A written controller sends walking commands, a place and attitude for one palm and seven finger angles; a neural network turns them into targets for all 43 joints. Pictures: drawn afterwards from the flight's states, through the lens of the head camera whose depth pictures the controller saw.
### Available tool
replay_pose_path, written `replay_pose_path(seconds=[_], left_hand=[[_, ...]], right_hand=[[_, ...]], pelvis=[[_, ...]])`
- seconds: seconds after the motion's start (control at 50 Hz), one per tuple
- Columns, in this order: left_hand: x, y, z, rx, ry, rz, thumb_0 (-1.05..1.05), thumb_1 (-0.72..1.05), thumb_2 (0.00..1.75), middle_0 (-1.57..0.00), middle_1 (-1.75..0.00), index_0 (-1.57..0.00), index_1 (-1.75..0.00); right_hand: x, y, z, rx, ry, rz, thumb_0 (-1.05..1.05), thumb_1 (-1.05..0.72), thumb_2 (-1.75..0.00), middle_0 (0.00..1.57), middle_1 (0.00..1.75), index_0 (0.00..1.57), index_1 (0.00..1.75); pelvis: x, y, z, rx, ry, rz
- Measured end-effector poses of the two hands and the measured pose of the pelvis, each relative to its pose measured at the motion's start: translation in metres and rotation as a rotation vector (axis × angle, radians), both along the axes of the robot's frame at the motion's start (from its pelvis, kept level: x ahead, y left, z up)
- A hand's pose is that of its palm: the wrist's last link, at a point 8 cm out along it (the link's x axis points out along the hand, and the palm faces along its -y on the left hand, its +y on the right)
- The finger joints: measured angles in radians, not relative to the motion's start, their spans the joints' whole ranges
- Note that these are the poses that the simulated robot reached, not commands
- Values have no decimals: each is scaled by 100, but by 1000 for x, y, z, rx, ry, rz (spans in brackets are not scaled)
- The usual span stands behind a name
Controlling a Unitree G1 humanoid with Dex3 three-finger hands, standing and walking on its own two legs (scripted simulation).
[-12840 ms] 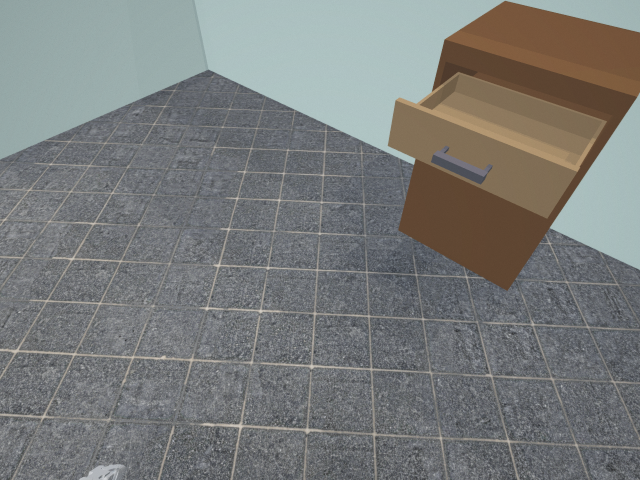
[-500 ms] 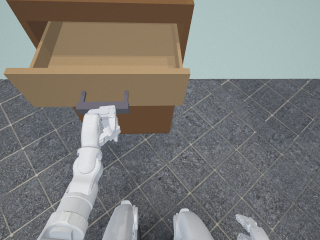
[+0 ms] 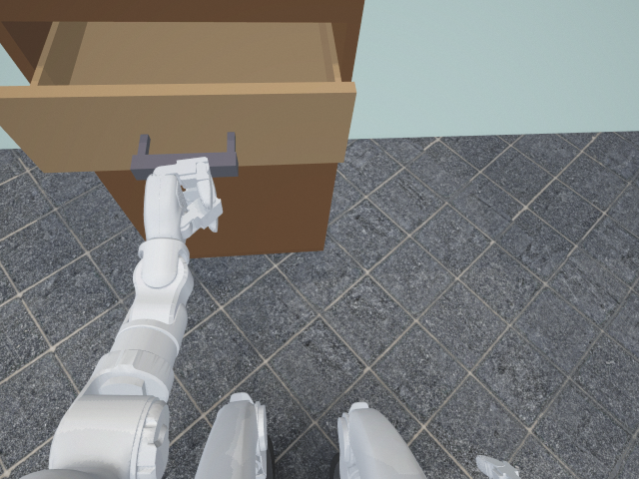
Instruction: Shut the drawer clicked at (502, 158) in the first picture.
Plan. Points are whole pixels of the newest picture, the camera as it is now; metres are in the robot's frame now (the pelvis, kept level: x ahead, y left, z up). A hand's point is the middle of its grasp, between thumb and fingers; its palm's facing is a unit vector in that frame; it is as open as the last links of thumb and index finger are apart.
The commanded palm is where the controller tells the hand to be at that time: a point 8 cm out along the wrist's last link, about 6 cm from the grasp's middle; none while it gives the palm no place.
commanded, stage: push the drawer shut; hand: left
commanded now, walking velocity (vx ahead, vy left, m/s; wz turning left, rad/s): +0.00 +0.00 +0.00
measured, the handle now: (187, 153) +0.53 +0.15 +0.03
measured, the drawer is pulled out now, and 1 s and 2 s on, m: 0.14 0.01 0.00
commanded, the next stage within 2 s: pull the fist back off the drawer in 1.28 s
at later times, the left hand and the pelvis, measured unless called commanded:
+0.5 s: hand (216, 157) +0.52 +0.12 +0.03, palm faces +0.04 -1.00 -0.04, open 3.3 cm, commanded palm +0.50 +0.16 +0.03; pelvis +0.00 +0.00 -0.01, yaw -2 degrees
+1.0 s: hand (217, 125) +0.58 +0.12 +0.03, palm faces +0.04 -1.00 -0.04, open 3.3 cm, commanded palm +0.57 +0.15 +0.03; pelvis +0.00 +0.01 -0.02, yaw -3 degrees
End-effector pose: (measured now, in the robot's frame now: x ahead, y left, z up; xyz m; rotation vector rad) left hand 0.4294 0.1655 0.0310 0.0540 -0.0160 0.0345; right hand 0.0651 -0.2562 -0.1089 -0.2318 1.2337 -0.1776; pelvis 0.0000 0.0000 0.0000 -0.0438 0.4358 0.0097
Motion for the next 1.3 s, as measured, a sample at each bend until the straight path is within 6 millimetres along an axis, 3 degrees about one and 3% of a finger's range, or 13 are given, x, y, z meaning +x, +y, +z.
replay_pose_path(seconds=[0.42, 0.84, 1.06, 1.3], left_hand=[[62, 3, 1, -6, 14, 2, 3, 82, 89, -140, -160, -140, -160], [105, 6, 2, -12, 23, 8, 4, 79, 88, -140, -160, -140, -160], [134, 6, 2, -13, 27, 11, 5, 81, 89, -140, -160, -140, -160], [139, 11, -2, -5, 42, 18, -3, 69, 96, -140, -160, -140, -160]], right_hand=[[-55, 2, -6, -3, 160, -73, 1, -91, -90, 20, 30, 21, 30], [-80, 8, -4, -19, 240, -101, 1, -91, -90, 20, 30, 21, 30], [-104, 13, -4, -25, 305, -129, 1, -91, -90, 20, 30, 21, 30], [-126, 18, -4, -32, 350, -121, 1, -90, -90, 20, 30, 21, 30]], pelvis=[[2, 2, -9, -10, 52, -19], [3, 6, -17, -34, 97, -20], [1, 7, -25, -45, 132, -25], [-7, 4, -33, -61, 145, -10]])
